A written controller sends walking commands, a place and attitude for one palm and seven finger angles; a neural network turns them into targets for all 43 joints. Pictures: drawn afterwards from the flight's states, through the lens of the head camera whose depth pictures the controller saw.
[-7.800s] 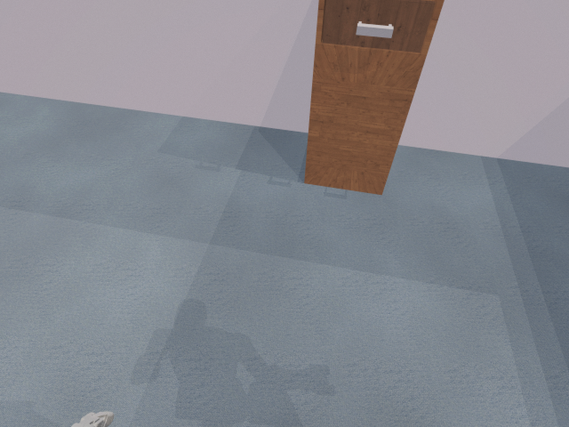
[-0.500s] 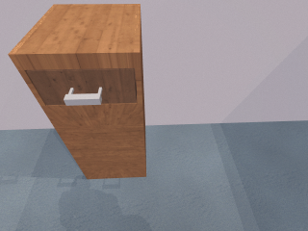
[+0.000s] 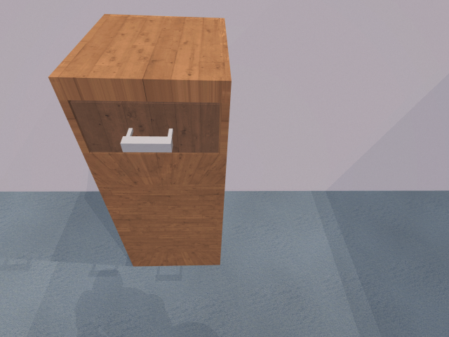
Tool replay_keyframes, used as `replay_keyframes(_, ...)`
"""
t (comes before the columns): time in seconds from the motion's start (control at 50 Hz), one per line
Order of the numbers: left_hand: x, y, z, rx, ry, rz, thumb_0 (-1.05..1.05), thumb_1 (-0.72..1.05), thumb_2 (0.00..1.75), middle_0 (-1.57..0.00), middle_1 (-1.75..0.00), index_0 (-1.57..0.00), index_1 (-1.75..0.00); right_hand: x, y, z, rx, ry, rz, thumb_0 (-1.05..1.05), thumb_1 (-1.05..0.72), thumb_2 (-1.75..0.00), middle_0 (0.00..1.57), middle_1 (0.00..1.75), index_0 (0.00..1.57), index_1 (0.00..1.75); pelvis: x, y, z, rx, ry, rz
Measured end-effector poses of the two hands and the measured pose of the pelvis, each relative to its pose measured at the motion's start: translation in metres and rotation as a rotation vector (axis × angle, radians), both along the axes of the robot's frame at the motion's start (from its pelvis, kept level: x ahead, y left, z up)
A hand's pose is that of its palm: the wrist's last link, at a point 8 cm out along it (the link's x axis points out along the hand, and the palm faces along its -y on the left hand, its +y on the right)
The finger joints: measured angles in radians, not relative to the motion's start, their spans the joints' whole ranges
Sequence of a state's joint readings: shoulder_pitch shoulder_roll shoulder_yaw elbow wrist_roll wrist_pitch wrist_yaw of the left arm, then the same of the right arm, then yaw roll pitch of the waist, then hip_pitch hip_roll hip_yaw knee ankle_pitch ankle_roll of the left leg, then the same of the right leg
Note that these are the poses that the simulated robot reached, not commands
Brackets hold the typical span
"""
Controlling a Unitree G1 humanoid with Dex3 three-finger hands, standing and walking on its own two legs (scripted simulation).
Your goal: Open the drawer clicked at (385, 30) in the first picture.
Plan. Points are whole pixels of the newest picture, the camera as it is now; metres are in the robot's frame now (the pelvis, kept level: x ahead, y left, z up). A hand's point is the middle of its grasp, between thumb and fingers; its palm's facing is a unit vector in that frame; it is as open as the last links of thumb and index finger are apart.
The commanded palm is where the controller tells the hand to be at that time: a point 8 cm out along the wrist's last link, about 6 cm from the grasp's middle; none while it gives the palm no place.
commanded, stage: look again from close up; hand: left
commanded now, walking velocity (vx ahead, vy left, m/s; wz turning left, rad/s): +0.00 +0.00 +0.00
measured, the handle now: (149, 138) +0.56 +0.23 +0.03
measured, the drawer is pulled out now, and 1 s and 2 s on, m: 0.00 0.00 0.00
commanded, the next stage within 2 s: raise the hand with hooked fingers in 0.14 s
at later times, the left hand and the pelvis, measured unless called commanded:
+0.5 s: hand (109, 294) +0.20 +0.22 -0.02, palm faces +0.06 -0.38 -0.92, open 7.8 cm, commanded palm +0.12 +0.23 -0.02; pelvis -0.01 +0.00 -0.02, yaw +0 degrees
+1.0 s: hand (109, 261) +0.24 +0.22 +0.02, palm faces +0.07 -0.08 -0.99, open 10.6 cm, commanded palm +0.20 +0.22 +0.07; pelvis +0.04 -0.03 -0.02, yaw +2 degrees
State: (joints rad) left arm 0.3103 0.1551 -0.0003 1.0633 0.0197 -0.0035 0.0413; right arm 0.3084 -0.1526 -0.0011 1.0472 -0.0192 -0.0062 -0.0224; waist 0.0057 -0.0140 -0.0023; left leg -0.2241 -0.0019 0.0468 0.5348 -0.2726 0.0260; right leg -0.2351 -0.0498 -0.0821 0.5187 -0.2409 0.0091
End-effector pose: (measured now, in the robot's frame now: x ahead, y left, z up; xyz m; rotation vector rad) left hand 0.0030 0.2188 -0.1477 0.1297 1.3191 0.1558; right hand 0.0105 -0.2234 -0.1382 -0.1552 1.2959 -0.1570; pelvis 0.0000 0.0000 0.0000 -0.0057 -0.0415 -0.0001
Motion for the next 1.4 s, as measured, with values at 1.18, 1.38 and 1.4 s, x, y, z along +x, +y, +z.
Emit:
replay_keyframes(1.18,0.227,0.008,0.245,1.233,-0.824,-0.899,0.0,0.0,0.51,-0.28,-0.87,-0.29,-0.88,0.233,-0.016,0.023,0.043,-0.409,0.257,0.01,-0.91,-0.9,0.21,0.3,0.2,0.3,0.047,-0.028,-0.012,0.032,0.137,0.037)
replay_keyframes(1.38,0.26,0.019,0.28,1.26,-0.881,-0.872,0.0,-0.23,0.41,-0.3,-1.02,-0.31,-1.03,0.244,-0.014,0.034,0.028,-0.437,0.219,0.01,-0.91,-0.9,0.2,0.3,0.2,0.3,0.048,-0.017,-0.006,0.027,0.102,0.049)
replay_keyframes(1.4,0.263,0.019,0.283,1.261,-0.886,-0.878,0.0,-0.25,0.4,-0.3,-1.04,-0.31,-1.04,0.246,-0.01,0.036,0.032,-0.445,0.221,0.01,-0.91,-0.9,0.2,0.3,0.2,0.3,0.047,-0.016,-0.005,0.027,0.097,0.05)
